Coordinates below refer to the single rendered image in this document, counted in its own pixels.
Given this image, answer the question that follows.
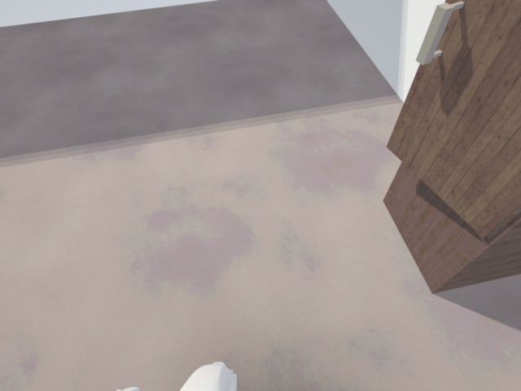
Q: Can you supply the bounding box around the cupboard door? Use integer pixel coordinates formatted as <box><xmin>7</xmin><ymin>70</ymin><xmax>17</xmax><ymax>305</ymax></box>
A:
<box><xmin>387</xmin><ymin>0</ymin><xmax>521</xmax><ymax>237</ymax></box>

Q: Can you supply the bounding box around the handle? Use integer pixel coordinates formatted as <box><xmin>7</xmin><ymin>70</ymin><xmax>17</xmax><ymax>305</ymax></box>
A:
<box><xmin>416</xmin><ymin>1</ymin><xmax>464</xmax><ymax>65</ymax></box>

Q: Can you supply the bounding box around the left robot thigh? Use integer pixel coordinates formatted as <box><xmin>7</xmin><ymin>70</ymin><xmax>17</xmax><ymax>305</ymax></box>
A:
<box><xmin>180</xmin><ymin>364</ymin><xmax>237</xmax><ymax>391</ymax></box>

